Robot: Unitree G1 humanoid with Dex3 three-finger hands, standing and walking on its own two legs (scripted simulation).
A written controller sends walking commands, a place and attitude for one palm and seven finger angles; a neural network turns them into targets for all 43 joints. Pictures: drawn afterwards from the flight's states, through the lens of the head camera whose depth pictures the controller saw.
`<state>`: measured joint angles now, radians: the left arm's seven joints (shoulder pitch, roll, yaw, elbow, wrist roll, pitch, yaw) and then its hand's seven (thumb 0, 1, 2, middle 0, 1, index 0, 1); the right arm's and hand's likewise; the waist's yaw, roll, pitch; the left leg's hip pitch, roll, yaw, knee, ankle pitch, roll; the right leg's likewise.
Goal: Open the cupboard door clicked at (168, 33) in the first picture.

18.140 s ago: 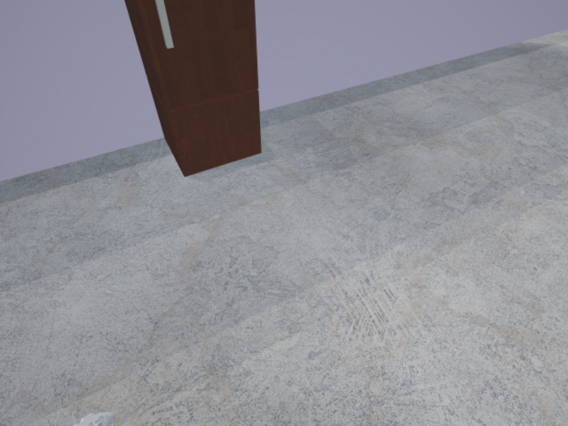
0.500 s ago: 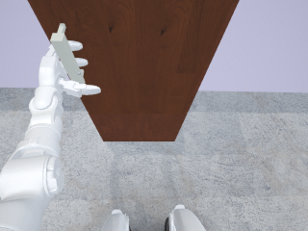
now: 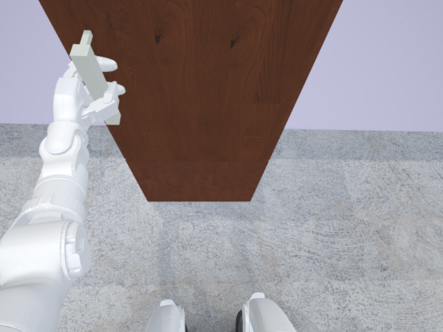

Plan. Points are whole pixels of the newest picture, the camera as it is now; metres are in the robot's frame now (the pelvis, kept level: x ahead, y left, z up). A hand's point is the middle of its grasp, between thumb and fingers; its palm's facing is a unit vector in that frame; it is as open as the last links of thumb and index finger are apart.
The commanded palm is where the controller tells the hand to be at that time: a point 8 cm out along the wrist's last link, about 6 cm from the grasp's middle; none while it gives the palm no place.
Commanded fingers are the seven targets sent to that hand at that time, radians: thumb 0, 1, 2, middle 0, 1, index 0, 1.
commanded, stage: pull the door open along its arc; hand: left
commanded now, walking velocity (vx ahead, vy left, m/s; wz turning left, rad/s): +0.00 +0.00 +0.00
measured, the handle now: (101, 81) +0.55 +0.19 +0.07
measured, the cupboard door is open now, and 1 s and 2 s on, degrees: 1 40 38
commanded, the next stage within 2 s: open thumb and fingers to let go in 1.00 s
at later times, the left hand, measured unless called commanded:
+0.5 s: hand (111, 131) +0.44 +0.16 +0.07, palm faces -0.07 -1.00 -0.01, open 6.1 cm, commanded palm +0.37 +0.21 +0.08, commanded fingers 0.00 0.90 0.90 -0.40 -1.35 -0.40 -1.35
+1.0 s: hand (172, 228) +0.27 +0.06 +0.08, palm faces +0.34 -0.94 +0.00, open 6.4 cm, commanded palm +0.22 +0.12 +0.08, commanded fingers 0.00 0.90 0.90 -0.40 -1.35 -0.40 -1.35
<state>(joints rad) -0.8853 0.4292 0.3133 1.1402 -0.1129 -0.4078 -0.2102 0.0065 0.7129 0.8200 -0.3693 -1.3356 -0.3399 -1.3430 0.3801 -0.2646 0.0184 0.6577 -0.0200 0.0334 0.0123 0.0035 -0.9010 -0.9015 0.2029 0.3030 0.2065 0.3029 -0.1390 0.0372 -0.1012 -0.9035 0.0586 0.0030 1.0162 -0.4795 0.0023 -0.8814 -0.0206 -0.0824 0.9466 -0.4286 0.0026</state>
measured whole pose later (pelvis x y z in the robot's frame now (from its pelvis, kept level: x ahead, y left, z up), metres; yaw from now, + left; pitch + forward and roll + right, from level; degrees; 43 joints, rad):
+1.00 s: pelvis +0.02 -0.03 +0.02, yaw +1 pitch +9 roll +0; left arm 0.33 -0.08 -0.22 -0.04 0.08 -0.26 0.44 0.03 0.62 0.69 -0.36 -1.31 -0.38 -1.34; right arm 0.15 -0.14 0.03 0.48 -0.06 0.04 0.01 0.01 -0.90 -0.90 0.20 0.30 0.21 0.30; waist 0.01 0.03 -0.13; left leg -0.55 0.06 0.01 0.87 -0.48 -0.04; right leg -0.57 -0.02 -0.08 0.89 -0.48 -0.03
